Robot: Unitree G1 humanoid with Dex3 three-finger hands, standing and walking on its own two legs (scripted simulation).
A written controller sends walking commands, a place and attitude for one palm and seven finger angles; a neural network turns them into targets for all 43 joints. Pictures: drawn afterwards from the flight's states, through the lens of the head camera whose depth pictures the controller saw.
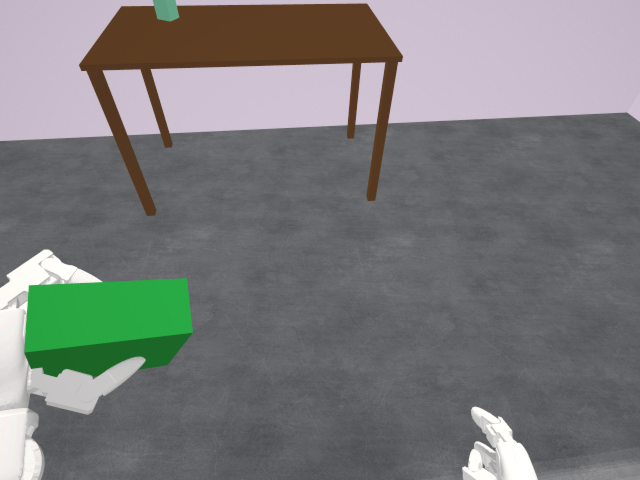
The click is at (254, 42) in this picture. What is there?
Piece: table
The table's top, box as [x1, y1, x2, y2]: [79, 3, 402, 70]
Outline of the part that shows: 402,56 366,3 177,6 179,17 170,22 157,19 153,6 121,6 81,61 79,66 81,70 381,62 401,61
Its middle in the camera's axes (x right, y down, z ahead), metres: -0.30 -0.83 +1.56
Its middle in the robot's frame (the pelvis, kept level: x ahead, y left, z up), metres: +1.70 +0.39 -0.08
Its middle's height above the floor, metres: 0.69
